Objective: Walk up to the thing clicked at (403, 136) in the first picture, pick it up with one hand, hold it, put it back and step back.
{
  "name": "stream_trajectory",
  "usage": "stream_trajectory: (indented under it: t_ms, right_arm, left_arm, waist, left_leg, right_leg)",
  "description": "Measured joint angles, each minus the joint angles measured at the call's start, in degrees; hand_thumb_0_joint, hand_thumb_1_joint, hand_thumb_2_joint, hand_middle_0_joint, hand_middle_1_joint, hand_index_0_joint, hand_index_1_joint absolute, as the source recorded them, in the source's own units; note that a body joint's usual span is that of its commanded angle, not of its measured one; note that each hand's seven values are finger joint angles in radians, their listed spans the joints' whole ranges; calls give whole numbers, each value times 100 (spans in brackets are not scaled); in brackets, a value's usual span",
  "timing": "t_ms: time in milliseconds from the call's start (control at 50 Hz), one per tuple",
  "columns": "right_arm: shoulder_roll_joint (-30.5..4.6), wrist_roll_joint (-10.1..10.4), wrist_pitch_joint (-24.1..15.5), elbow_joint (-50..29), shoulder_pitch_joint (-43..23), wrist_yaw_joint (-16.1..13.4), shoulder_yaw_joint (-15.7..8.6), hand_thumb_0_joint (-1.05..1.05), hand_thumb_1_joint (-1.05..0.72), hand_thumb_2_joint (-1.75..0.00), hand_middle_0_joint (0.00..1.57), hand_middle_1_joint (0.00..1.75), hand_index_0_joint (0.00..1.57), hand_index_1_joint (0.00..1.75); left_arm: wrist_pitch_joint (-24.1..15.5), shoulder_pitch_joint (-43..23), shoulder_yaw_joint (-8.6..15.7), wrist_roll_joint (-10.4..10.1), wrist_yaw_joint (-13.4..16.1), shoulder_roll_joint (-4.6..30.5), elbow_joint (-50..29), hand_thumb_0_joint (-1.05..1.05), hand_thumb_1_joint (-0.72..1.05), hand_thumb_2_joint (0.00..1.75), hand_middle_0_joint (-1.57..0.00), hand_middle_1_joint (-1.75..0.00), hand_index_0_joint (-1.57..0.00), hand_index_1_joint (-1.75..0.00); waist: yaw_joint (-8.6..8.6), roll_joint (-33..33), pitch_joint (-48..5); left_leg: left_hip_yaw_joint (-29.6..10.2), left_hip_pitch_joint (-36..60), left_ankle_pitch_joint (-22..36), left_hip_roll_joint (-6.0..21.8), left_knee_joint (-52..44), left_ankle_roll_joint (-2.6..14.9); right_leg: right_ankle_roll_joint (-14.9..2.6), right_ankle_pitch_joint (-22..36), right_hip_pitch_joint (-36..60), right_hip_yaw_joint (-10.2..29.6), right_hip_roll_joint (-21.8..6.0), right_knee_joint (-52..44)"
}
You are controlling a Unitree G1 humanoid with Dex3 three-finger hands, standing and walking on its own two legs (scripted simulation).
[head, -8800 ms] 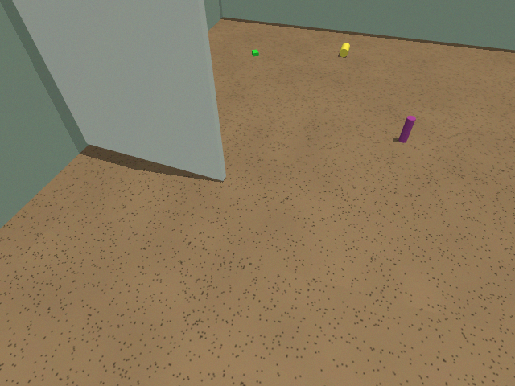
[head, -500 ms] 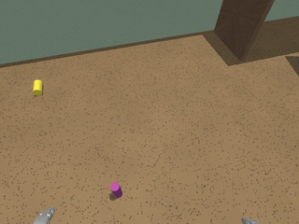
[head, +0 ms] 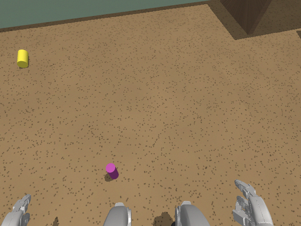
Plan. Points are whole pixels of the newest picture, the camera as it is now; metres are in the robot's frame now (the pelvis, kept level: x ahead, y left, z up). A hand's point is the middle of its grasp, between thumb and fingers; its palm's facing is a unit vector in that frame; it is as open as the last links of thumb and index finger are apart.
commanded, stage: go down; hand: left
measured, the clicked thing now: (112, 171) +0.40 +0.20 -0.59
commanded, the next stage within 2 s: none
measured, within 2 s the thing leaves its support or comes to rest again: neither
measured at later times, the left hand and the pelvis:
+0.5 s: hand (47, 193) +0.25 +0.34 -0.22, palm faces +0.14 -0.96 -0.22, open 17.4 cm; pelvis -0.04 +0.00 -0.15, yaw -1 degrees
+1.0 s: hand (47, 181) +0.30 +0.37 -0.26, palm faces +0.15 -0.97 -0.17, open 17.2 cm; pelvis -0.07 +0.00 -0.23, yaw -3 degrees
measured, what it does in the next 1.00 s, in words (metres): lowers itself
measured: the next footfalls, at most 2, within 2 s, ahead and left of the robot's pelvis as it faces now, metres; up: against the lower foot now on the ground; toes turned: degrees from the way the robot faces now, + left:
none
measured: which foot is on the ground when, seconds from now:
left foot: down 0.00-1.00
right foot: down 0.00-1.00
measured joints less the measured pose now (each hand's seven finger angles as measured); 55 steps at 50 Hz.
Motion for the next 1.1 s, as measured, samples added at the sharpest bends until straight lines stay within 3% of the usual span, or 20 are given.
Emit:
stream_trajectory:
  t_ms: [80, 200, 360, 560, 860, 1100]
  right_arm:
    - [-22, -53, -174, -109, -113, -39, 69, 1, -92, -90, 20, 30, 20, 30]
    - [-192, -123, -394, -133, -303, -30, 115, 1, -92, -90, 20, 30, 20, 30]
    - [-283, -202, -307, 104, -458, 55, 143, 1, -91, -90, 20, 30, 20, 30]
    - [-253, -226, -225, 408, -394, 74, 247, 1, -90, -90, 20, 30, 20, 30]
    - [-467, -166, -303, 440, -359, 58, 393, 1, -90, -90, 20, 30, 20, 30]
    - [-591, -222, -378, 474, -487, 78, 439, 1, -91, -91, 20, 30, 20, 30]
  left_arm:
    - [-191, -251, 205, -109, -157, 160, 212, -1, -52, 2, -8, -6, -9, -5]
    - [-959, -1025, 544, -312, -719, 512, 697, -1, -56, 1, -8, -6, -9, -5]
    - [-1643, -1775, 995, -481, -1274, 772, 1052, -1, -59, 4, -8, -10, -8, -10]
    - [-2014, -2367, 1537, -691, -1620, 1116, 1299, -2, -56, 10, -7, -14, -7, -14]
    - [-2178, -3160, 1969, -878, -2120, 1768, 1844, -2, -50, 9, -6, -13, -7, -12]
    - [-2283, -3492, 2258, -991, -2495, 2030, 1965, -2, -50, 8, -6, -11, -6, -10]
  waist:
    - [20, -52, -154]
    - [15, -105, -363]
    - [-18, -39, -436]
    - [-33, -41, -318]
    - [-219, -42, -262]
    - [-216, -91, -151]
  left_leg:
    - [-59, -505, -135, -20, 422, -6]
    - [-146, -1727, -457, -49, 1497, -19]
    - [-213, -3132, -795, -23, 2790, -18]
    - [-301, -4248, -805, -29, 3690, -28]
    - [-425, -5244, -816, -12, 4602, -29]
    - [-498, -5783, -911, -62, 5214, -35]
  right_leg:
    - [-11, -156, -482, -33, -30, 424]
    - [-25, -497, -1680, -48, -79, 1500]
    - [-37, -801, -3080, -20, -67, 2755]
    - [-73, -804, -4185, -31, -68, 3639]
    - [-87, -758, -5149, -71, -34, 4469]
    - [-87, -860, -5653, -85, -67, 5057]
